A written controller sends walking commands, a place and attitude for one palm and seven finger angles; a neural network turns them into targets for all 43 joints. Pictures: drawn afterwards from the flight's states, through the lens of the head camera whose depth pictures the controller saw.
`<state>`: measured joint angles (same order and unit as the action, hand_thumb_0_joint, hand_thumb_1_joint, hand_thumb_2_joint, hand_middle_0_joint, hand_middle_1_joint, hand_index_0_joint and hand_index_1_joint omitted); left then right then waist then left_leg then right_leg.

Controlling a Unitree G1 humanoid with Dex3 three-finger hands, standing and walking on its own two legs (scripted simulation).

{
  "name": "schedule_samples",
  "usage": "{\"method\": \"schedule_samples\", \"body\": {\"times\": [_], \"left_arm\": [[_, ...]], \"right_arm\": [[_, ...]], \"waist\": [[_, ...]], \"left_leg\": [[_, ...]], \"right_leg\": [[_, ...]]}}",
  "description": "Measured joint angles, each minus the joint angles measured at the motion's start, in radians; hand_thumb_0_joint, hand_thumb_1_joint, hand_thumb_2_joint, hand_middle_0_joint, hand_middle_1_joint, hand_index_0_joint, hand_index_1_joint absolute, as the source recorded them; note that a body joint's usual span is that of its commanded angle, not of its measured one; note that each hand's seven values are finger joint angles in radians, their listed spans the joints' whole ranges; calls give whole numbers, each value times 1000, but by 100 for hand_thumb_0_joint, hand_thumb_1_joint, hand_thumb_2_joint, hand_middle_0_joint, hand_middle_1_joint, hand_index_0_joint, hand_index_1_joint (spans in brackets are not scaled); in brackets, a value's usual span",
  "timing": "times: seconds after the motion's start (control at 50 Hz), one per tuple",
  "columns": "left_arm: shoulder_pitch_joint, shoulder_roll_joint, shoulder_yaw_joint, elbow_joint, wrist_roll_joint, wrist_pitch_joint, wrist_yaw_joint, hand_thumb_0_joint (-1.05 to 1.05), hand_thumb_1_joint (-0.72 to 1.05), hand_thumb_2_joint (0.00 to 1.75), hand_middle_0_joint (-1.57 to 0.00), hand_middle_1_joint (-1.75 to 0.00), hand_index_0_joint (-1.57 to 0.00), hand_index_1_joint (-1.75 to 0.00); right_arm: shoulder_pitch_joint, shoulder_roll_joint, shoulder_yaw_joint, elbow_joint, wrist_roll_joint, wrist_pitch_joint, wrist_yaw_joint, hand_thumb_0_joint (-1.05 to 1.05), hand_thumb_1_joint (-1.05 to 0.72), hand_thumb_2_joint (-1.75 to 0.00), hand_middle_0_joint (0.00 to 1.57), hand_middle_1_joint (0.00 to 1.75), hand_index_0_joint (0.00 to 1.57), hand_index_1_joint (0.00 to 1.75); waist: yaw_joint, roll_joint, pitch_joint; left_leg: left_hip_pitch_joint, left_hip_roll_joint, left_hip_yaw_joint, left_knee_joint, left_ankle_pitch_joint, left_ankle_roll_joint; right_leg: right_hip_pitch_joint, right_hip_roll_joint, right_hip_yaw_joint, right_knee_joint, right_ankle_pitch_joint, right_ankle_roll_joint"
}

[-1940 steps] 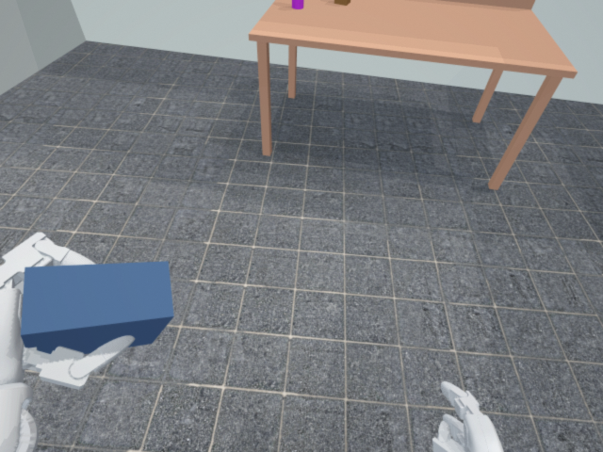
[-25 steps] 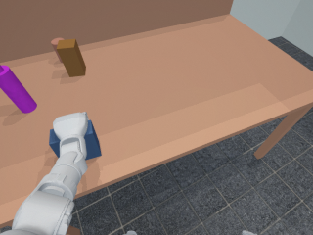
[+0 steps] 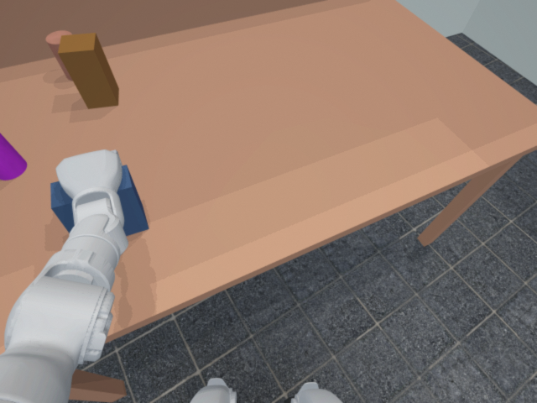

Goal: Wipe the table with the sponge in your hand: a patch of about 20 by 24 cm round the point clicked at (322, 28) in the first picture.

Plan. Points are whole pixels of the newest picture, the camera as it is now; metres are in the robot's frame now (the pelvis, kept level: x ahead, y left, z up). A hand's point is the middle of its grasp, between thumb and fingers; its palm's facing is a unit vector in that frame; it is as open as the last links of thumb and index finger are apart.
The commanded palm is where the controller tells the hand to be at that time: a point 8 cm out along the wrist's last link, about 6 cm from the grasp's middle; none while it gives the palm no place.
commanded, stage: wipe forward along the middle lane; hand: left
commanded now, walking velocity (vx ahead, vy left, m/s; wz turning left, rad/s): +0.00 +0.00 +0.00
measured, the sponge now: (107, 214) +0.43 +0.28 -0.04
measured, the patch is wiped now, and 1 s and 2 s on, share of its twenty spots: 1.00 1.00 1.00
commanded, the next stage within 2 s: slide back across to the first lane in 0.42 s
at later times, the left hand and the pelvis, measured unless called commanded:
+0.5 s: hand (96, 173) +0.49 +0.30 +0.00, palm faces -0.14 +0.02 -0.99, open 9.8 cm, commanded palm +0.48 +0.27 +0.04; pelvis +0.01 +0.02 -0.01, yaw -1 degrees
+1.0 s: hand (65, 177) +0.48 +0.34 +0.01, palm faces -0.15 -0.01 -0.99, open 9.8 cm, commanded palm +0.46 +0.32 +0.05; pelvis +0.03 +0.02 +0.01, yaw -1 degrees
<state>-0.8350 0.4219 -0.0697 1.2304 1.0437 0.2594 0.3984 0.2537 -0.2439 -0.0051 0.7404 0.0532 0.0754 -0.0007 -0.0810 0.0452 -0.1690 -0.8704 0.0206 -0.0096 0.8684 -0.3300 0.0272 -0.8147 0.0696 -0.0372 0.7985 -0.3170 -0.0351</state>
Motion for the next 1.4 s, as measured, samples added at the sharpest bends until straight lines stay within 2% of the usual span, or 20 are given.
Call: {"method": "schedule_samples", "body": {"times": [0.3,0.56,0.76,0.96,1.12,1.18,1.3,1.4], "left_arm": [[-68,37,15,37,22,-1,-22,0,-52,111,-79,-135,-78,-139],[-154,81,28,89,41,5,-42,1,-52,111,-79,-135,-78,-139],[-67,113,101,7,44,-38,-63,0,-51,111,-78,-136,-77,-140],[24,145,123,-38,41,-78,-79,0,-50,111,-76,-138,-76,-141],[94,145,127,-90,40,-133,-80,0,-50,111,-76,-138,-75,-142],[97,145,128,-96,52,-145,-78,0,-50,111,-75,-138,-75,-142],[106,152,141,-102,60,-157,-78,0,-50,111,-76,-138,-75,-142],[130,146,135,-120,49,-147,-67,0,-50,111,-75,-138,-75,-142]], "right_arm": [[18,0,3,-3,-9,7,15,0,-90,-90,20,30,20,30],[33,-4,3,-1,-22,5,24,0,-90,-90,20,30,20,30],[60,-3,11,-11,-15,26,29,0,-90,-90,20,30,20,30],[64,-11,2,-10,-10,31,32,0,-90,-90,20,30,20,30],[42,-17,-15,-6,-10,40,31,0,-90,-90,20,30,20,30],[29,-18,-17,-8,-11,44,32,0,-90,-90,20,30,20,30],[6,-20,-16,-16,-14,54,35,0,-90,-90,20,30,20,30],[8,-17,-20,-19,-12,59,37,0,-90,-90,20,30,20,30]], "waist": [[-19,-5,-10],[-46,-4,-8],[-50,-3,3],[-32,-10,12],[-5,-16,12],[0,-19,15],[5,-19,17],[14,-15,17]], "left_leg": [[-38,-3,6,23,-23,17],[-90,-5,4,51,-34,25],[-39,2,20,18,-35,30],[41,-4,22,-34,-33,31],[78,-10,13,-46,-43,30],[82,-13,9,-47,-44,29],[82,-13,8,-47,-46,27],[87,-11,10,-50,-46,26]], "right_leg": [[-29,-2,6,2,-11,16],[-74,-4,4,20,-18,25],[-27,2,22,-19,-9,29],[55,-3,27,-73,-6,30],[97,-7,19,-91,-17,28],[102,-10,15,-90,-21,27],[100,-10,14,-86,-25,26],[104,-8,17,-88,-25,25]]}}
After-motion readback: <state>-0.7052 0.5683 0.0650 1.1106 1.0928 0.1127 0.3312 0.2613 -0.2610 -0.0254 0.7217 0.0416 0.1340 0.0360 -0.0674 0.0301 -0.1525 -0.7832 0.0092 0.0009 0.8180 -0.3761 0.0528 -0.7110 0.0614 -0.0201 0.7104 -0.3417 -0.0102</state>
